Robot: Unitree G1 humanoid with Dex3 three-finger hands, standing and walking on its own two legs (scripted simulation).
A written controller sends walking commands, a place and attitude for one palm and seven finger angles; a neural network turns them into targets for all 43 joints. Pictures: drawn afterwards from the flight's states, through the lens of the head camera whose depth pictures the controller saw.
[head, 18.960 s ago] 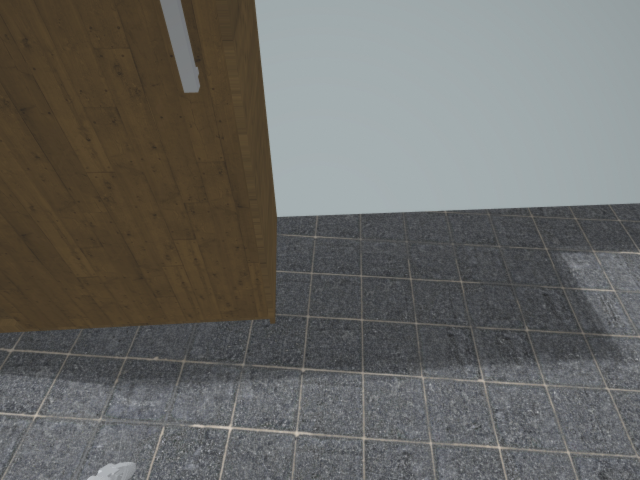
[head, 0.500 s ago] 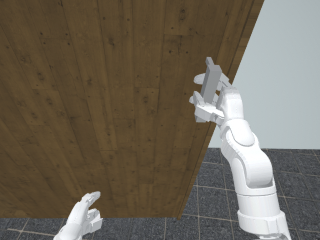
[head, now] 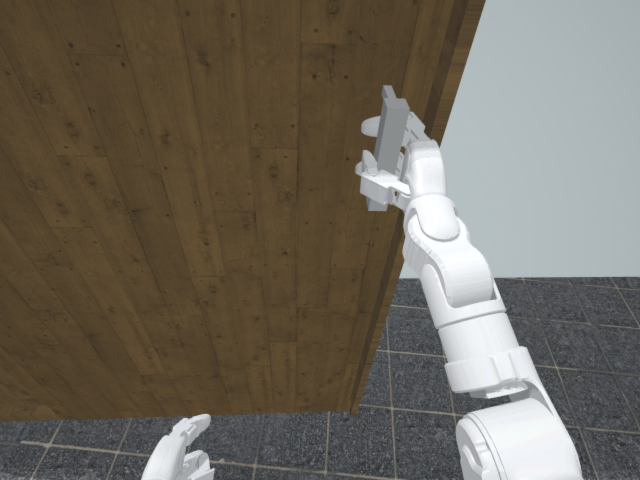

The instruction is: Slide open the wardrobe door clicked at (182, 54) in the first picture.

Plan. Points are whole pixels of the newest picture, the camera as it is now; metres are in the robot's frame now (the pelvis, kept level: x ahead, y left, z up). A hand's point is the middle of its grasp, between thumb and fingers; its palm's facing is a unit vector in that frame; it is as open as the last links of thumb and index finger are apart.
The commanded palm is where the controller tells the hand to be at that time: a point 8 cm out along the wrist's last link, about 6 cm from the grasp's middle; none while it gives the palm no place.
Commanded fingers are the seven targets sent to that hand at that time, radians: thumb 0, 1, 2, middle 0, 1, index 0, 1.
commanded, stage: step sideways, sliding the door along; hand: right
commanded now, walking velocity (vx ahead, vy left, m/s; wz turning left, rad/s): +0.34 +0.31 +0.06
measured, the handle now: (382, 149) +0.45 -0.07 +0.22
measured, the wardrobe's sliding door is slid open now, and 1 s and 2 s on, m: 0.01 0.13 0.50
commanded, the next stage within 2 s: none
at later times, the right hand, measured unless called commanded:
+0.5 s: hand (338, 180) +0.41 -0.01 +0.20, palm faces +0.04 +1.00 -0.02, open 6.1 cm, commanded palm +0.39 -0.01 +0.21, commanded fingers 0.00 -0.90 -0.90 0.45 1.40 0.45 1.40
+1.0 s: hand (262, 177) +0.41 +0.08 +0.20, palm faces +0.19 +0.98 -0.06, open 6.4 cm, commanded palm +0.38 +0.10 +0.20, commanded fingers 0.00 -0.90 -0.90 0.45 1.40 0.45 1.40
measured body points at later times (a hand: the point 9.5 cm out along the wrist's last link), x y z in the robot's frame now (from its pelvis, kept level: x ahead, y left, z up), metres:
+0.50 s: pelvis +0.02 +0.09 -0.02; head +0.10 +0.09 +0.42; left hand +0.22 +0.31 -0.13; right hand +0.40 -0.07 +0.20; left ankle +0.02 +0.15 -0.72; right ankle +0.02 -0.04 -0.74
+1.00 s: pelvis +0.07 +0.23 -0.02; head +0.18 +0.22 +0.42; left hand +0.33 +0.42 -0.12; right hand +0.39 +0.03 +0.20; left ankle +0.11 +0.37 -0.70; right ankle +0.04 +0.08 -0.74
